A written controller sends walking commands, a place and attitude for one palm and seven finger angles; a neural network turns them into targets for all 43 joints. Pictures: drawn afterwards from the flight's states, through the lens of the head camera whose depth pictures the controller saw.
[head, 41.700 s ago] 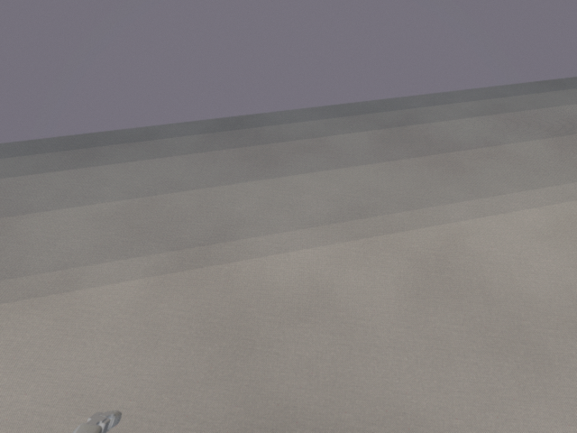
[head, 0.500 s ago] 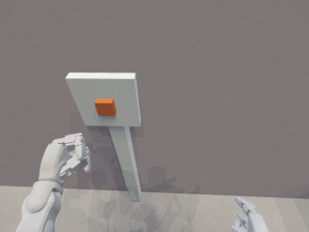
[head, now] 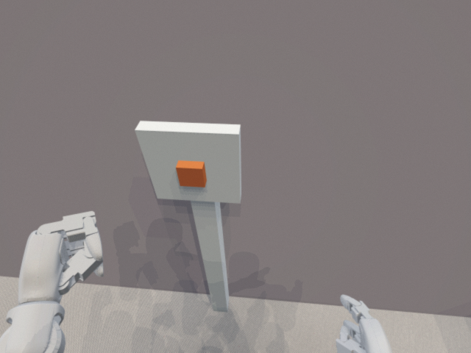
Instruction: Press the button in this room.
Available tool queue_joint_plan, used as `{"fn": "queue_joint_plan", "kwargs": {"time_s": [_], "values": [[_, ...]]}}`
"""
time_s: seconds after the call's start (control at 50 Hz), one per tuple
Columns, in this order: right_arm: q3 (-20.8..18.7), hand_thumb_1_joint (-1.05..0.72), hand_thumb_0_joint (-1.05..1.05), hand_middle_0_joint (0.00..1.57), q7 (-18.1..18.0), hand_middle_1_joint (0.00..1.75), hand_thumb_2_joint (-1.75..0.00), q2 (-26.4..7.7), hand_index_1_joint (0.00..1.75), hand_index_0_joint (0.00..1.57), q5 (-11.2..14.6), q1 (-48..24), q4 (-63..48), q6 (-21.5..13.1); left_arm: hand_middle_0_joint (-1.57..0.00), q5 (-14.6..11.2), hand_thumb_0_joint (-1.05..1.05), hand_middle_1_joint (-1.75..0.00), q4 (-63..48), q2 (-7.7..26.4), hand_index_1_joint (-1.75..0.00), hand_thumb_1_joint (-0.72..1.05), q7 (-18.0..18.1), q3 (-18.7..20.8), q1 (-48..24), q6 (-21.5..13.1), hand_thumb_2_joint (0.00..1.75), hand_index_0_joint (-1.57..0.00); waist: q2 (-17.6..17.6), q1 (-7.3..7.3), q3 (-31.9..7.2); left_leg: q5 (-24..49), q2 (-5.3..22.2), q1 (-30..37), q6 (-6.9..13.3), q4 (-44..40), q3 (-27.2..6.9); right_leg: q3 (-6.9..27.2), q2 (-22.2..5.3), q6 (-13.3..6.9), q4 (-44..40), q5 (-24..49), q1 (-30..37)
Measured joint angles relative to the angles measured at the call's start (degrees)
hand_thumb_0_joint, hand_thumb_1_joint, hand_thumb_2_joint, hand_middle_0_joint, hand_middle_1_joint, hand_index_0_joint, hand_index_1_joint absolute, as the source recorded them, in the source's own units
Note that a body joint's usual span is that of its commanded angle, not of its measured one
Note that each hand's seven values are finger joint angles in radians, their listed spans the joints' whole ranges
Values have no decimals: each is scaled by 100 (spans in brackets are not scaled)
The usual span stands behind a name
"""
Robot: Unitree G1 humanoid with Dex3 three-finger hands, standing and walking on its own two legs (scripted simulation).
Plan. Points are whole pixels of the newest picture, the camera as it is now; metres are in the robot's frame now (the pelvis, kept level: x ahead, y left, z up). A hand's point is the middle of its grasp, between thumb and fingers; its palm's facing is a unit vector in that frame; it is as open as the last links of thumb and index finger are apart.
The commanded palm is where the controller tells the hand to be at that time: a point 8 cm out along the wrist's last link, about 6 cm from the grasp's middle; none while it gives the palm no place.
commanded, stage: draw the hand back to the body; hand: left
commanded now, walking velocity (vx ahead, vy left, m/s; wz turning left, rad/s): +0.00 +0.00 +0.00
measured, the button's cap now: (192, 172) +0.43 +0.14 +0.08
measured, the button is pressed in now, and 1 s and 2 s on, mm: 0 0 0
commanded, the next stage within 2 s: step back with the hand held close in 0.56 s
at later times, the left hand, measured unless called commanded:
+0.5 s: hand (53, 273) +0.16 +0.24 +0.16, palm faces +0.42 -0.84 -0.36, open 3.1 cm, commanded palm +0.11 +0.29 +0.18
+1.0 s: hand (84, 277) +0.17 +0.21 +0.14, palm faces +0.28 -0.85 -0.46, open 3.1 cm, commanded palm +0.11 +0.27 +0.17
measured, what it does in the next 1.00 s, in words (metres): stands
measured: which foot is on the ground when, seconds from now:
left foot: down 0.00-1.00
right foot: down 0.00-1.00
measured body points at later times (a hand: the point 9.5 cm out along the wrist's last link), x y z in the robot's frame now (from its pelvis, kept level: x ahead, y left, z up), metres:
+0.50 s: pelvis -0.01 +0.00 +0.00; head -0.04 -0.01 +0.45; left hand +0.13 +0.29 +0.18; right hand +0.18 -0.21 -0.08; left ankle +0.01 +0.07 -0.74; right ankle -0.04 -0.10 -0.74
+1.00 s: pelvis -0.03 -0.01 +0.00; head -0.01 -0.02 +0.45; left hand +0.15 +0.26 +0.17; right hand +0.14 -0.26 -0.09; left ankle +0.01 +0.07 -0.74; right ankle -0.04 -0.10 -0.74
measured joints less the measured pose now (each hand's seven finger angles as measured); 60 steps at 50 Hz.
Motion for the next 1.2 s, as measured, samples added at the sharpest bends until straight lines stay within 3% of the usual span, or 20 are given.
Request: {"fn": "queue_joint_plan", "kwargs": {"time_s": [0.36,0.54,0.7,0.82,0.96,1.1,1.2], "values": [[-145,-90,1,20,151,30,-90,-55,30,20,-3,-27,-93,74,-130,-37,1,-150,-745,291,-150,89,-2,841,568,-32,89,-130,1,72,-21,69,-36,140,43,-119,21,22,-36,66,-168,104,160],[-150,-90,1,20,66,30,-90,-45,30,20,-2,47,10,51,-131,-7,1,-150,-548,78,-150,89,51,626,525,1,90,-130,-23,63,54,176,31,110,-10,-127,-27,-27,33,-4,-181,199,138],[-158,-90,1,20,13,30,-90,-55,30,20,5,82,92,-86,-131,-17,1,-150,-603,154,-150,89,98,652,504,-128,89,-130,50,-3,66,195,110,158,-89,-119,-50,-42,114,-84,-226,246,206],[-224,-90,1,21,88,30,-90,-91,30,20,10,14,-73,168,-131,37,1,-150,-395,201,-150,89,61,957,538,-449,90,-130,148,-172,-18,181,242,-359,-123,84,-111,-95,249,-111,-336,385,-164],[-401,-90,1,20,48,30,-90,-177,30,20,46,-1,-190,448,-131,91,1,-150,-703,244,-150,89,18,720,974,-407,89,-130,-51,-261,83,236,204,-672,-103,84,-5,-11,189,-73,-14,302,-650],[-491,-90,1,20,-3,30,-90,-142,30,20,99,-75,-340,618,-131,43,1,-150,-1157,683,-150,88,123,1088,1082,-511,89,-130,-226,-333,93,228,189,-905,-66,277,50,20,156,-32,307,240,-950],[-486,-90,1,20,10,30,-90,-96,30,20,108,-146,-429,625,-130,37,1,-150,-1082,664,-150,88,166,1158,1057,-548,89,-130,-227,-384,-2,286,187,-1063,-5,379,85,38,144,17,411,307,-1114]]}}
